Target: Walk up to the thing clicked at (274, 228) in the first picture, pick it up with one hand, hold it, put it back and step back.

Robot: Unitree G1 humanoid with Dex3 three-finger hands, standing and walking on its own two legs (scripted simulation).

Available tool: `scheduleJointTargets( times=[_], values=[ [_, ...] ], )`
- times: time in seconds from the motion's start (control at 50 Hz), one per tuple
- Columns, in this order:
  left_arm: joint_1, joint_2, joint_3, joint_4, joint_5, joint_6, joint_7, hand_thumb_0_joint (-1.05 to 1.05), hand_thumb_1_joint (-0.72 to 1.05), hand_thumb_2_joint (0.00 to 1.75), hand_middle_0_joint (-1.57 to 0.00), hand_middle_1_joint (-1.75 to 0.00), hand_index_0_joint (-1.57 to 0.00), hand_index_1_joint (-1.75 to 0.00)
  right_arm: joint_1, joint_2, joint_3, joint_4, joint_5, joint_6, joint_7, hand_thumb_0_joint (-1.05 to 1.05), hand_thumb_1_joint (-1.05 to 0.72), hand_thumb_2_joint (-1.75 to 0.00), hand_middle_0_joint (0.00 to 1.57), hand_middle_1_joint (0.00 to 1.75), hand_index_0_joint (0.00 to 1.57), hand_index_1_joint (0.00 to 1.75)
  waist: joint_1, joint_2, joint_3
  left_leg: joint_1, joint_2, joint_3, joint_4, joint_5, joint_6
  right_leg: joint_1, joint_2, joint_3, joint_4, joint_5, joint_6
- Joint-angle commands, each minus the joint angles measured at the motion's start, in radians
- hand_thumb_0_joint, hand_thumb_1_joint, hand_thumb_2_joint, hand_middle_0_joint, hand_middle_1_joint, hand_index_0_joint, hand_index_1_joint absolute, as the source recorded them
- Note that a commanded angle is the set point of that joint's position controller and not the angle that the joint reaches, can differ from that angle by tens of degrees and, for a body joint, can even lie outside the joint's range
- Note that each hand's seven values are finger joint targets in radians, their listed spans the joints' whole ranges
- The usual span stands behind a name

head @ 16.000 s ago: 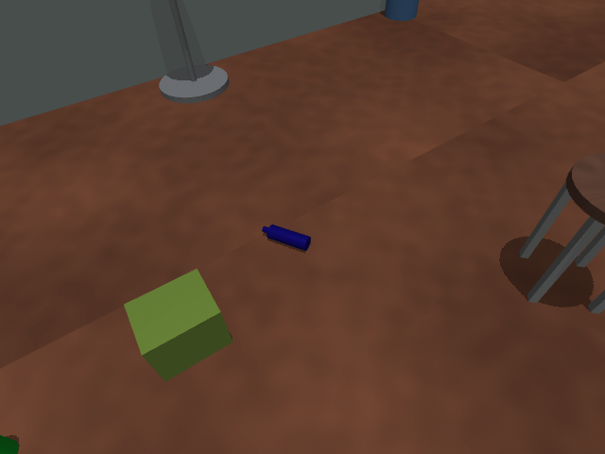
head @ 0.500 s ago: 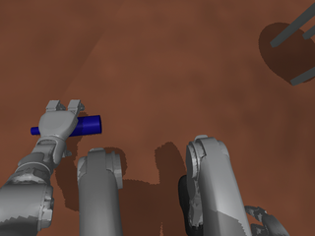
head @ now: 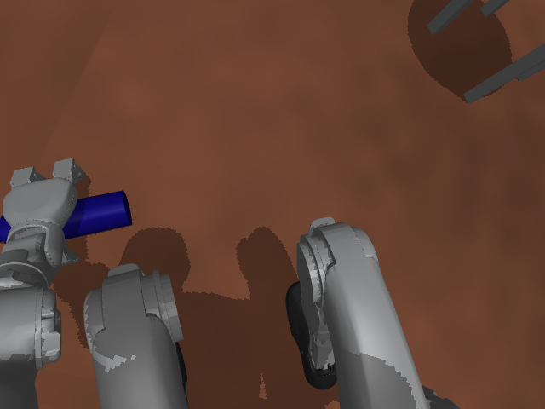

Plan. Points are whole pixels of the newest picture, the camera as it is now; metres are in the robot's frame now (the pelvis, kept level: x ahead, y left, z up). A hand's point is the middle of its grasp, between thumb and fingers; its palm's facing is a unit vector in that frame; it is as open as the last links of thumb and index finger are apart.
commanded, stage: rest palm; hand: left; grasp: from above
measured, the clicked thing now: (60, 221) +0.42 +0.28 -0.28
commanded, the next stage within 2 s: close in 0.74 s
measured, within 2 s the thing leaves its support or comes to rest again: neither
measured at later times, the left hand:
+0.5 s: hand (63, 209) +0.43 +0.26 -0.24, palm faces -0.44 -0.14 -0.89, open 14.1 cm
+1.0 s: hand (76, 212) +0.42 +0.25 -0.25, palm faces -0.36 -0.04 -0.93, open 13.9 cm
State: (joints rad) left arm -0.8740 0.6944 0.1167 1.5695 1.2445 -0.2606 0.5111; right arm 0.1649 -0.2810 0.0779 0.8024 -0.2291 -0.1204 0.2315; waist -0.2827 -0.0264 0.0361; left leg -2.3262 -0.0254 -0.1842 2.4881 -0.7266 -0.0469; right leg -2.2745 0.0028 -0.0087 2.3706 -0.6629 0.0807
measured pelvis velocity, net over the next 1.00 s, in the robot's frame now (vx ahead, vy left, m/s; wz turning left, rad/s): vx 0.00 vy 0.02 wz -0.09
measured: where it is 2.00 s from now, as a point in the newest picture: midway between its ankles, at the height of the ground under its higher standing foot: (246, 379)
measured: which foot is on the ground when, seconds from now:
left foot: down 0.00-1.00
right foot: down 0.00-1.00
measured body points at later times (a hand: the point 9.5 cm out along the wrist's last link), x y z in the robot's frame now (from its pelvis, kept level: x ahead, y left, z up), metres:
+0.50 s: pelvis +0.00 +0.00 -0.02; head +0.25 +0.08 +0.35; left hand +0.45 +0.27 -0.19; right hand +0.06 -0.27 -0.11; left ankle +0.07 +0.13 -0.28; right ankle +0.11 -0.14 -0.28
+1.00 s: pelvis +0.00 +0.02 -0.02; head +0.24 +0.12 +0.35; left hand +0.44 +0.25 -0.20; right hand +0.05 -0.26 -0.08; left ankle +0.07 +0.13 -0.28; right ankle +0.11 -0.14 -0.28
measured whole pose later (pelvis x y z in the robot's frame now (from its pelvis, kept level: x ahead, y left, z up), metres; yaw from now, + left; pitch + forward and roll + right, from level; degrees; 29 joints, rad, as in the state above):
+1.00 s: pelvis +0.00 +0.02 -0.02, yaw -5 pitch +27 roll -14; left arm -0.91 0.75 0.10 1.78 1.40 -0.18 0.88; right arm 0.05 -0.31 0.11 0.80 -0.30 -0.26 0.38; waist -0.35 -0.08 0.06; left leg -2.34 -0.01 -0.24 2.60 -0.76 -0.01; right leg -2.24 0.04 -0.06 2.40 -0.66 0.07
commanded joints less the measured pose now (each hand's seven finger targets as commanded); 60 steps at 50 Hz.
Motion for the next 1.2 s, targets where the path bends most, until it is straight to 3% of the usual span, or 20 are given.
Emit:
scheduleJointTargets(
  times=[0.0,0.14,0.2,0.28,0.34,0.4,0.46,0.5,0.58,0.6,0.68,0.74,0.8,0.82,0.92,0.96,0.98,1.02,1.14,1.18],
  values=[
    [-0.217,0.248,0.063,-0.205,0.037,-0.098,0.141,0.00,-0.53,0.98,-0.06,-1.00,-0.06,-1.00,0.125,-0.277,-0.094,-0.027,-0.010,-0.018,-0.008,0.00,-0.89,-0.90,0.20,0.30,0.20,0.30,0.001,0.340,-0.747,0.512,-0.004,0.155,-0.238,0.206,0.059,0.389,0.034,-0.159,-0.180,0.229,-0.089],
    [-0.280,0.196,0.034,-0.040,0.121,-0.029,0.312,0.00,-0.53,1.00,-0.06,-0.95,-0.05,-0.96,0.106,-0.290,-0.092,0.042,-0.058,-0.029,0.028,0.00,-0.89,-0.89,0.20,0.30,0.20,0.30,-0.053,0.351,-0.663,0.505,0.002,0.141,-0.231,0.195,0.056,0.269,0.042,-0.193,-0.161,0.208,-0.087],
    [-0.309,0.182,-0.001,0.035,0.124,0.031,0.331,0.00,-0.53,1.01,-0.06,-0.95,-0.05,-0.96,0.092,-0.295,-0.082,0.052,-0.071,-0.046,0.048,0.00,-0.89,-0.90,0.20,0.30,0.20,0.30,-0.066,0.357,-0.637,0.483,0.002,0.143,-0.213,0.194,0.058,0.260,0.041,-0.191,-0.156,0.212,-0.085],
    [-0.335,0.206,0.003,0.110,0.098,0.089,0.318,0.00,-0.52,0.99,-0.06,-0.97,-0.05,-0.97,0.087,-0.315,-0.074,0.042,-0.067,-0.073,0.069,0.00,-0.89,-0.90,0.20,0.30,0.20,0.30,-0.070,0.325,-0.596,0.435,0.003,0.130,-0.213,0.145,0.062,0.257,0.044,-0.195,-0.168,0.184,-0.096],
    [-0.306,0.262,0.077,0.123,0.064,0.108,0.295,0.00,-0.52,0.98,-0.05,-0.98,-0.05,-0.98,0.088,-0.322,-0.061,0.010,-0.069,-0.088,0.084,0.00,-0.89,-0.90,0.20,0.30,0.20,0.30,-0.049,0.322,-0.625,0.429,0.002,0.129,-0.196,0.203,0.066,0.315,0.044,-0.195,-0.152,0.237,-0.092],
    [-0.219,0.285,0.113,0.180,0.043,0.121,0.249,0.00,-0.51,0.97,-0.05,-0.98,-0.06,-0.98,0.096,-0.320,-0.059,0.006,-0.065,-0.086,0.089,0.00,-0.89,-0.90,0.20,0.30,0.20,0.30,-0.037,0.286,-0.613,0.388,-0.001,0.130,-0.187,0.214,0.073,0.357,0.043,-0.191,-0.151,0.248,-0.087],
    [-0.256,0.259,0.075,0.144,0.018,0.097,0.186,0.00,-0.50,0.95,-0.06,-1.01,-0.07,-1.00,0.093,-0.316,-0.058,-0.004,-0.064,-0.094,0.090,0.00,-0.89,-0.90,0.20,0.30,0.20,0.30,-0.057,0.286,-0.609,0.387,-0.002,0.125,-0.179,0.189,0.079,0.367,0.042,-0.189,-0.154,0.235,-0.086],
    [-0.264,0.278,0.083,0.118,0.011,0.068,0.160,0.00,-0.51,0.95,-0.06,-1.01,-0.06,-1.00,0.110,-0.309,-0.034,-0.004,-0.062,-0.094,0.090,0.00,-0.89,-0.90,0.20,0.30,0.20,0.30,-0.065,0.284,-0.606,0.394,-0.004,0.114,-0.185,0.190,0.078,0.371,0.041,-0.202,-0.151,0.231,-0.082],
    [-0.339,0.239,0.018,0.023,0.001,-0.026,0.141,0.00,-0.52,0.96,-0.06,-1.01,-0.06,-1.01,0.111,-0.310,-0.020,0.010,-0.070,-0.095,0.087,0.00,-0.90,-0.90,0.20,0.30,0.20,0.30,-0.104,0.322,-0.625,0.456,0.005,0.098,-0.175,0.172,0.068,0.376,0.048,-0.224,-0.154,0.218,-0.075],
    [-0.327,0.230,0.000,0.004,0.003,-0.049,0.144,0.00,-0.53,0.97,-0.06,-1.01,-0.06,-1.01,0.105,-0.308,-0.018,0.015,-0.068,-0.098,0.086,0.00,-0.90,-0.90,0.20,0.30,0.20,0.30,-0.095,0.340,-0.631,0.474,0.006,0.098,-0.173,0.182,0.065,0.381,0.049,-0.225,-0.152,0.226,-0.076],
    [-0.264,0.246,-0.002,-0.006,0.045,-0.106,0.209,0.00,-0.52,0.97,-0.06,-0.99,-0.06,-0.99,0.081,-0.329,-0.022,0.023,-0.079,-0.102,0.088,0.00,-0.90,-0.90,0.20,0.30,0.20,0.30,-0.074,0.402,-0.632,0.526,0.011,0.099,-0.177,0.225,0.056,0.367,0.057,-0.238,-0.122,0.257,-0.083],
    [-0.235,0.266,0.019,0.023,0.111,-0.095,0.290,0.00,-0.52,0.97,-0.06,-0.97,-0.06,-0.97,0.063,-0.335,-0.024,0.032,-0.090,-0.098,0.093,0.00,-0.89,-0.90,0.20,0.30,0.20,0.30,-0.067,0.393,-0.589,0.515,0.015,0.095,-0.195,0.190,0.051,0.327,0.061,-0.244,-0.132,0.217,-0.086],
    [-0.224,0.242,0.001,0.063,0.159,-0.050,0.369,0.00,-0.53,0.99,-0.06,-0.96,-0.05,-0.97,0.047,-0.346,-0.040,0.031,-0.097,-0.101,0.109,0.00,-0.88,-0.90,0.20,0.30,0.20,0.30,-0.079,0.380,-0.546,0.505,0.020,0.079,-0.209,0.183,0.045,0.285,0.064,-0.253,-0.130,0.209,-0.085],
    [-0.223,0.221,-0.026,0.091,0.164,-0.026,0.382,0.00,-0.51,0.98,-0.06,-0.97,-0.05,-0.97,0.036,-0.348,-0.048,0.020,-0.094,-0.110,0.115,0.00,-0.88,-0.90,0.20,0.30,0.20,0.30,-0.085,0.370,-0.514,0.491,0.021,0.077,-0.206,0.174,0.043,0.257,0.065,-0.257,-0.127,0.201,-0.085],
    [-0.308,0.231,-0.020,0.130,0.141,0.099,0.426,0.00,-0.42,0.92,-0.08,-1.00,-0.09,-0.98,0.038,-0.373,-0.068,-0.005,-0.067,-0.144,0.149,0.00,-0.88,-0.89,0.20,0.30,0.20,0.30,-0.111,0.366,-0.466,0.449,0.028,0.052,-0.236,0.111,0.041,0.231,0.053,-0.241,-0.153,0.161,-0.084],
    [-0.335,0.247,0.010,0.132,0.105,0.139,0.412,0.00,-0.41,0.89,-0.07,-1.03,-0.10,-0.99,0.031,-0.383,-0.063,-0.027,-0.059,-0.164,0.166,0.00,-0.88,-0.89,0.20,0.30,0.20,0.30,-0.104,0.387,-0.469,0.459,0.032,0.046,-0.237,0.119,0.037,0.237,0.049,-0.236,-0.138,0.177,-0.084],
    [-0.340,0.312,0.071,0.126,0.088,0.148,0.409,0.00,-0.40,0.88,-0.07,-1.04,-0.10,-1.01,0.027,-0.397,-0.060,-0.037,-0.057,-0.171,0.167,0.00,-0.88,-0.89,0.20,0.30,0.20,0.30,-0.100,0.378,-0.484,0.440,0.033,0.043,-0.232,0.127,0.041,0.258,0.049,-0.236,-0.137,0.183,-0.085],
    [-0.294,0.297,0.098,0.177,0.056,0.171,0.366,0.00,-0.40,0.87,-0.06,-1.06,-0.10,-1.01,0.035,-0.384,-0.050,-0.029,-0.058,-0.178,0.173,0.00,-0.88,-0.89,0.20,0.30,0.20,0.30,-0.092,0.366,-0.495,0.420,0.028,0.050,-0.210,0.150,0.043,0.266,0.046,-0.227,-0.127,0.195,-0.083],
    [-0.285,0.329,0.092,0.152,-0.001,0.116,0.201,0.00,-0.40,0.86,-0.08,-1.07,-0.12,-1.03,0.075,-0.362,-0.022,-0.007,-0.056,-0.187,0.165,0.00,-0.89,-0.90,0.20,0.30,0.20,0.30,-0.092,0.400,-0.555,0.458,0.016,0.057,-0.205,0.172,0.055,0.342,0.048,-0.228,-0.137,0.212,-0.075],
    [-0.322,0.294,0.043,0.098,-0.002,0.076,0.163,0.00,-0.42,0.87,-0.07,-1.08,-0.11,-1.04,0.058,-0.354,-0.010,-0.005,-0.058,-0.190,0.161,0.00,-0.90,-0.90,0.20,0.30,0.20,0.30,-0.113,0.436,-0.554,0.510,0.020,0.043,-0.202,0.173,0.047,0.318,0.045,-0.241,-0.112,0.216,-0.070]
  ],
)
